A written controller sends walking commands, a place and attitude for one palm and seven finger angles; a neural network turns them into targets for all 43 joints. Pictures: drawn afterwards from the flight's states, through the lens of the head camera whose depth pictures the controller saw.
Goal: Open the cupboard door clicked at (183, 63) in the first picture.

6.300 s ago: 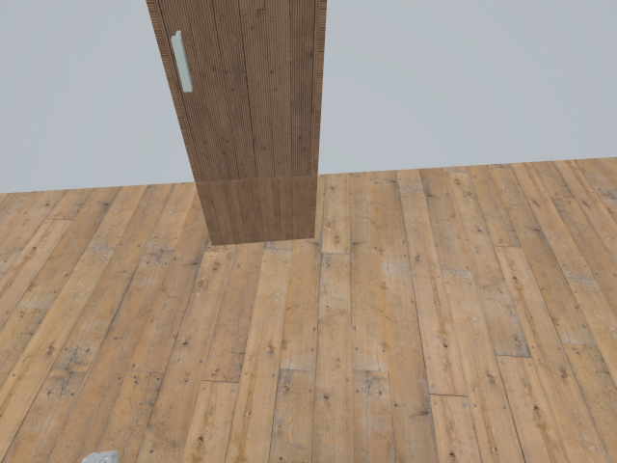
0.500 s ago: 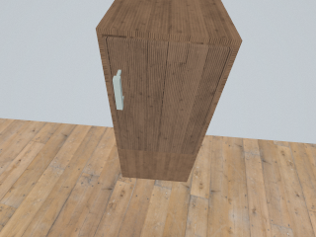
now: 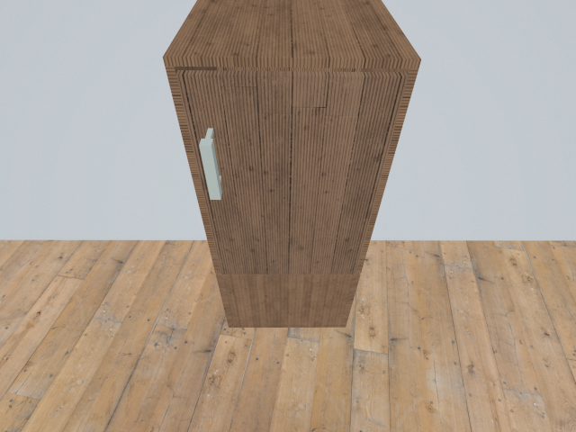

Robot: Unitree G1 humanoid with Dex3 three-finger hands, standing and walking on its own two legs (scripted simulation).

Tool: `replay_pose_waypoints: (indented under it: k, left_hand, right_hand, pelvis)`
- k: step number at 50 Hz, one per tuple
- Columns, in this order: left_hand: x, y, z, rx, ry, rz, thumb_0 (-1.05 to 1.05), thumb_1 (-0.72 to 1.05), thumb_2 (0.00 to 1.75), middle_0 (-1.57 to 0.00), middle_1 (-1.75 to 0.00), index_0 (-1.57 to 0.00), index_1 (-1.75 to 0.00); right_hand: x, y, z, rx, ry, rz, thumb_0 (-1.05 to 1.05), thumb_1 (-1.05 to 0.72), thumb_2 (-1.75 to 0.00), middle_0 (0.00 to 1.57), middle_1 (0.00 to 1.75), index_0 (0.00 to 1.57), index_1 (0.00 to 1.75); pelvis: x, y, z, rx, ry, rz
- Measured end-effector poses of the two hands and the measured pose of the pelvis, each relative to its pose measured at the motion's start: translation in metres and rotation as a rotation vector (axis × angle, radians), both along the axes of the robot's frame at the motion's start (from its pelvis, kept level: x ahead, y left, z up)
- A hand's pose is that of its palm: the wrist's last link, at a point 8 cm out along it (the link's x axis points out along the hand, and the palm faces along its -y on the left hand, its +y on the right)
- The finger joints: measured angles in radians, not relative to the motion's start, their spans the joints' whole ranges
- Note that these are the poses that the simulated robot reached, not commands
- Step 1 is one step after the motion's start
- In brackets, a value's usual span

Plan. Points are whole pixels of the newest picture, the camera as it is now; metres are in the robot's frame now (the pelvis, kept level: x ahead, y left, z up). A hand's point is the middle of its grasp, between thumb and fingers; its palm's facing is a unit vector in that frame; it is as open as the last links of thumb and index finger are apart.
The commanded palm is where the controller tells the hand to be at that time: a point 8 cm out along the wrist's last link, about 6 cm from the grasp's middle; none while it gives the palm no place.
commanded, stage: come to a stop and stand still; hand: left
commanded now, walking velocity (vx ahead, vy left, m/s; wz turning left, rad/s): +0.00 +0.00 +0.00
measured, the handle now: (213, 164) +0.58 +0.18 +0.05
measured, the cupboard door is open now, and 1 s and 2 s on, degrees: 0 0 0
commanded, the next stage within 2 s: look again from close up in 0.36 s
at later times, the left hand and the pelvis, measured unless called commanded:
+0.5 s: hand out of the picture -0.06 +0.18 -0.17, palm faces +0.02 -0.98 -0.18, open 7.4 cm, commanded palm none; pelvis -0.02 +0.00 +0.01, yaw +0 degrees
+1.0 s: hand out of the picture +0.00 +0.16 -0.17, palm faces +0.00 -0.99 -0.17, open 7.3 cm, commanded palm none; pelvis +0.02 -0.01 +0.01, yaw -1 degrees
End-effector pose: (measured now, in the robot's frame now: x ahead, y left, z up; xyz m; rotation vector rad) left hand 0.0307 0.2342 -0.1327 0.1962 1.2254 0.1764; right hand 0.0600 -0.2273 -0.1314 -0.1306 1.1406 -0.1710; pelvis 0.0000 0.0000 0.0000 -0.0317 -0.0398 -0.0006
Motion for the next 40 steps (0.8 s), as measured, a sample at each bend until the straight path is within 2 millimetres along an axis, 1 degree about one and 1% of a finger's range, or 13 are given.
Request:
replay_pose_waypoints:
  k: [4,8,12,16,19,22,25,28,34,37,40]
  left_hand:
    - [0.008,0.014,0.007,0.024,-0.044,-0.012,0.0,0.91,0.9,-0.2,-0.3,-0.2,-0.3]
    - [0.003,0.019,0.01,0.026,-0.042,-0.017,0.0,0.91,0.9,-0.2,-0.3,-0.2,-0.3]
    - [-0.015,0.017,0.01,0.014,0.005,-0.012,0.0,0.91,0.9,-0.2,-0.3,-0.2,-0.3]
    - [-0.042,0.011,0.005,-0.011,0.076,0.001,0.0,0.91,0.9,-0.2,-0.3,-0.2,-0.3]
    - [-0.061,0.005,0.001,-0.03,0.131,0.012,0.0,0.91,0.9,-0.2,-0.3,-0.2,-0.3]
    - [-0.078,-0.002,-0.002,-0.049,0.176,0.024,0.0,0.91,0.9,-0.2,-0.3,-0.2,-0.3]
    - [-0.09,-0.009,-0.004,-0.066,0.209,0.035,0.0,0.91,0.9,-0.2,-0.3,-0.2,-0.3]
    - [-0.097,-0.015,-0.005,-0.079,0.23,0.043,0.0,0.91,0.9,-0.2,-0.3,-0.2,-0.3]
    - [-0.099,-0.024,-0.005,-0.092,0.243,0.051,0.0,0.91,0.9,-0.2,-0.3,-0.2,-0.3]
    - [-0.095,-0.027,-0.005,-0.095,0.242,0.048,0.0,0.91,0.9,-0.2,-0.3,-0.2,-0.3]
    - [-0.086,-0.029,-0.006,-0.096,0.236,0.043,0.0,0.91,0.9,-0.2,-0.3,-0.2,-0.3]
  right_hand:
    - [-0.03,0.0,-0.005,0.0,0.059,-0.003,-0.01,-0.93,-0.9,0.2,0.3,0.2,0.3]
    - [-0.059,0.002,-0.006,0.004,0.134,-0.007,0.0,-0.92,-0.9,0.19,0.3,0.2,0.3]
    - [-0.08,0.004,-0.004,0.009,0.193,-0.014,0.0,-0.92,-0.9,0.19,0.3,0.2,0.3]
    - [-0.089,0.003,-0.001,0.004,0.219,-0.017,0.0,-0.91,-0.9,0.2,0.3,0.2,0.3]
    - [-0.09,0.001,0.001,-0.003,0.223,-0.019,0.0,-0.91,-0.9,0.2,0.3,0.2,0.3]
    - [-0.085,-0.002,0.003,-0.011,0.22,-0.016,0.0,-0.91,-0.9,0.2,0.3,0.2,0.3]
    - [-0.078,-0.004,0.005,-0.019,0.209,-0.01,0.0,-0.91,-0.9,0.2,0.3,0.2,0.3]
    - [-0.069,-0.006,0.006,-0.025,0.195,-0.003,0.0,-0.91,-0.9,0.2,0.3,0.2,0.3]
    - [-0.052,-0.007,0.007,-0.02,0.175,0.011,0.0,-0.91,-0.9,0.2,0.3,0.2,0.3]
    - [-0.045,-0.007,0.006,-0.015,0.166,0.013,0.0,-0.91,-0.9,0.2,0.3,0.2,0.3]
    - [-0.041,-0.008,0.006,-0.015,0.167,0.008,0.0,-0.92,-0.9,0.2,0.3,0.2,0.3]
  pelvis:
    - [-0.006,0.004,0.0,0.007,-0.001,0.002]
    - [-0.01,0.007,0.003,0.013,0.013,0.001]
    - [-0.014,0.007,0.006,0.018,0.025,-0.001]
    - [-0.017,0.006,0.008,0.02,0.025,-0.003]
    - [-0.018,0.005,0.008,0.02,0.023,-0.003]
    - [-0.018,0.004,0.009,0.02,0.024,-0.002]
    - [-0.017,0.002,0.009,0.02,0.026,-0.001]
    - [-0.016,0.001,0.01,0.02,0.029,0.0]
    - [-0.012,-0.003,0.011,0.024,0.037,-0.001]
    - [-0.009,-0.005,0.011,0.022,0.039,-0.003]
    - [-0.004,-0.007,0.011,0.02,0.041,-0.004]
